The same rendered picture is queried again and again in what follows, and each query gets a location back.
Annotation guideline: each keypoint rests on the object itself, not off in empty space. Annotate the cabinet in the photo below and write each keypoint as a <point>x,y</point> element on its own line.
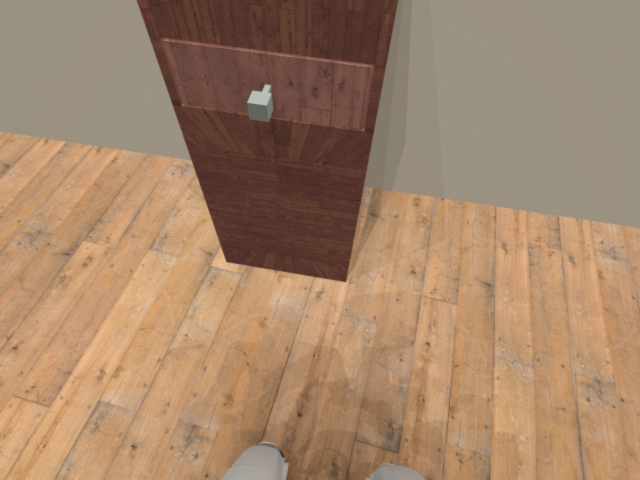
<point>283,195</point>

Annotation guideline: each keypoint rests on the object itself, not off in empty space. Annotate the robot left thigh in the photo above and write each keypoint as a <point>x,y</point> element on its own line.
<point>258,463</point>

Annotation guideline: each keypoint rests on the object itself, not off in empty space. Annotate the robot left shin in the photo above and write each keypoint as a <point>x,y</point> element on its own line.
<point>268,444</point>

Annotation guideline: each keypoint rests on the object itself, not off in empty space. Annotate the drawer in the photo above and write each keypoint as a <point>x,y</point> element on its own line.
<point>303,88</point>

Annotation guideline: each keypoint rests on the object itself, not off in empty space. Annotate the handle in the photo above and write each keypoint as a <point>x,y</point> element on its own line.
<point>260,104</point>

